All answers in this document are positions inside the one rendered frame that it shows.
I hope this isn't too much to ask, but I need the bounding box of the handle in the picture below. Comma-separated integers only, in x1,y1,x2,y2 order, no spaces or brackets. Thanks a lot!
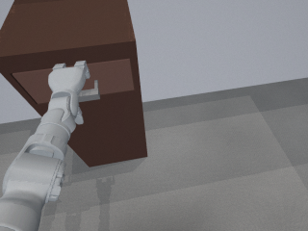
78,80,100,102

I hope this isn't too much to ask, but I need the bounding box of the left robot hand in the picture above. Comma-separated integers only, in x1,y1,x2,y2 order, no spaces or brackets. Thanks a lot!
48,61,90,125

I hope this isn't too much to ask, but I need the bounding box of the left robot forearm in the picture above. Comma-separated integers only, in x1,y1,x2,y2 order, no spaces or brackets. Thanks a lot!
2,89,79,195

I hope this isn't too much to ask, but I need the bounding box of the cabinet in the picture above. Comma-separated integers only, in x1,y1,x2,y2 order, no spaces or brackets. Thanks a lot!
0,0,148,167

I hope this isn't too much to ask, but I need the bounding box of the robot left upper arm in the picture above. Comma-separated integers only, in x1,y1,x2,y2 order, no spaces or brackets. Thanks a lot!
0,152,66,231

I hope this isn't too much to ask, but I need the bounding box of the drawer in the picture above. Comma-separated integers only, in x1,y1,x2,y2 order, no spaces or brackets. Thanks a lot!
13,59,134,104

